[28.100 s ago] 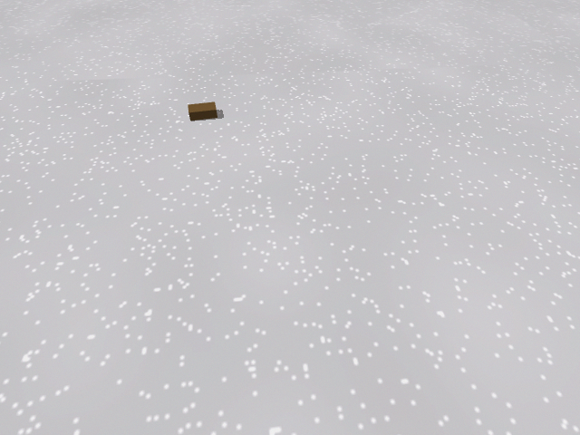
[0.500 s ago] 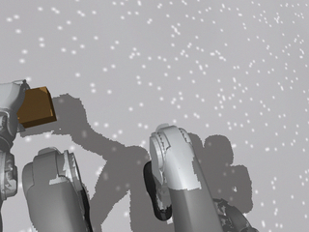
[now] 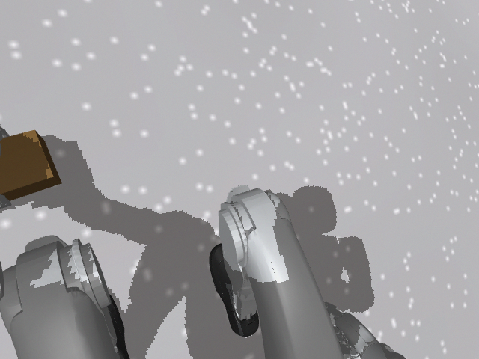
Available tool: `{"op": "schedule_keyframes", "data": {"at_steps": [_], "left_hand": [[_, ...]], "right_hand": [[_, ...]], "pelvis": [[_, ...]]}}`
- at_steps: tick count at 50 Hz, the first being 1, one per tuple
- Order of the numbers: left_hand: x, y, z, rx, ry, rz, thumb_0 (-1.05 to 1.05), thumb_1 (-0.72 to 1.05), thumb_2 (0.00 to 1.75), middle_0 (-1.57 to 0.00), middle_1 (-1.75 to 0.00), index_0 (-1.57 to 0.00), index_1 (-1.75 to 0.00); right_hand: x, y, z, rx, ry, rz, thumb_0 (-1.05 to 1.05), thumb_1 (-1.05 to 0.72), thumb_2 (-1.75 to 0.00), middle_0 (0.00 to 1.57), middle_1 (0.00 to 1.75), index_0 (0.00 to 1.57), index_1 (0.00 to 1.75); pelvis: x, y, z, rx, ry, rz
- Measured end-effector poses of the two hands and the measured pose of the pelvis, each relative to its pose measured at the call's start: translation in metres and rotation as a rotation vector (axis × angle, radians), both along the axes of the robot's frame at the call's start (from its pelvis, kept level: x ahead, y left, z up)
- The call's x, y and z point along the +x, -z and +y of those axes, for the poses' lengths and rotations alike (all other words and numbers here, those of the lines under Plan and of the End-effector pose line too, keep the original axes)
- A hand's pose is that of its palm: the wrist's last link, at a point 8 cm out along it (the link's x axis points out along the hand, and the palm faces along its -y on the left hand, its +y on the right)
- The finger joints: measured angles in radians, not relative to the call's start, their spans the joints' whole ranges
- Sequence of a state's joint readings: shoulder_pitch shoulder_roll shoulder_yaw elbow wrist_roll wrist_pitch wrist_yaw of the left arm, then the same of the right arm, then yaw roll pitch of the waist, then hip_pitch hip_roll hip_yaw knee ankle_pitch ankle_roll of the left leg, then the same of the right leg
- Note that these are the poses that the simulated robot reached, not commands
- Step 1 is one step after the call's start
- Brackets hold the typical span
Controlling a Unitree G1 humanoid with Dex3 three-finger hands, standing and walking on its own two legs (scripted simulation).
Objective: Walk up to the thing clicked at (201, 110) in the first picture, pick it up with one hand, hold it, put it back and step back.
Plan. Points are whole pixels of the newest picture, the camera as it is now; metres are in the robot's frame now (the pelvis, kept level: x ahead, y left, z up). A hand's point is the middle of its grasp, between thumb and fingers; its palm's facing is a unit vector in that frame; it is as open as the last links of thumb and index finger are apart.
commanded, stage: rest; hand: left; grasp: from above
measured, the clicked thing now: out of the picture +0.44 +0.28 -0.25
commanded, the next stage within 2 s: open in 0.66 s
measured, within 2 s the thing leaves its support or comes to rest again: rests again in 1.16 s
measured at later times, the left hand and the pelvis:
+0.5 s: hand out of the picture +0.43 +0.29 -0.24, palm faces -0.45 -0.14 -0.88, open 11.7 cm; pelvis +0.00 +0.01 -0.01, yaw -2 degrees
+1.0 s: hand out of the picture +0.42 +0.29 -0.24, palm faces -0.45 -0.13 -0.88, open 11.9 cm; pelvis -0.01 +0.01 +0.00, yaw -3 degrees
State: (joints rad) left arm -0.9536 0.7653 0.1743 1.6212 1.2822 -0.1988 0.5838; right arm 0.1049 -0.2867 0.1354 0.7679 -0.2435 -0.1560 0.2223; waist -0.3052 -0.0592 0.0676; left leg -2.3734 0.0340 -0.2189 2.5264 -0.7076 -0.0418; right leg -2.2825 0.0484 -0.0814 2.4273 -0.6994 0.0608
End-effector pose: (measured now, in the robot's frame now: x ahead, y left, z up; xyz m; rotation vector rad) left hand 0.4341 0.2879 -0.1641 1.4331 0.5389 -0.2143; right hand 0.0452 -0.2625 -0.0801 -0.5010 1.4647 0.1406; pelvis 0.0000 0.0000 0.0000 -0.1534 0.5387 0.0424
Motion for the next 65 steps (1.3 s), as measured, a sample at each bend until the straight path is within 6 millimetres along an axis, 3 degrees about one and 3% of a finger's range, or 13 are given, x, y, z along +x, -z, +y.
{"op": "schedule_keyframes", "data": {"at_steps": [15,42,53,65], "left_hand": [[-0.003,0.014,0.002,0.001,0.011,0.004,-0.01,-0.24,0.68,-0.62,-0.57,-0.57,-0.63],[-0.001,0.015,0.002,0.004,0.001,-0.002,0.0,-0.26,0.69,-0.63,-0.57,-0.58,-0.62],[-0.003,0.023,0.0,0.001,0.036,-0.006,0.0,-0.28,0.82,-0.47,-0.71,-0.42,-0.75],[0.006,0.028,0.004,0.01,0.001,-0.024,0.0,-0.52,1.01,-0.2,-0.88,-0.15,-0.93]], "right_hand": [[-0.007,-0.008,-0.001,-0.009,-0.048,0.015,0.0,-0.91,-0.89,0.2,0.29,0.2,0.3],[-0.02,-0.018,0.019,0.033,-0.118,-0.009,0.0,-0.91,-0.9,0.2,0.3,0.2,0.3],[-0.016,-0.024,0.021,0.031,-0.155,-0.008,0.0,-0.9,-0.9,0.2,0.3,0.2,0.3],[-0.006,-0.031,0.018,0.035,-0.168,-0.012,0.0,-0.9,-0.9,0.2,0.3,0.2,0.3]], "pelvis": [[-0.001,0.005,0.002,-0.019,0.009,-0.027],[-0.009,0.005,0.008,-0.053,0.027,-0.077],[-0.01,0.004,0.01,-0.064,0.028,-0.083],[-0.006,0.003,0.012,-0.076,0.027,-0.07]]}}
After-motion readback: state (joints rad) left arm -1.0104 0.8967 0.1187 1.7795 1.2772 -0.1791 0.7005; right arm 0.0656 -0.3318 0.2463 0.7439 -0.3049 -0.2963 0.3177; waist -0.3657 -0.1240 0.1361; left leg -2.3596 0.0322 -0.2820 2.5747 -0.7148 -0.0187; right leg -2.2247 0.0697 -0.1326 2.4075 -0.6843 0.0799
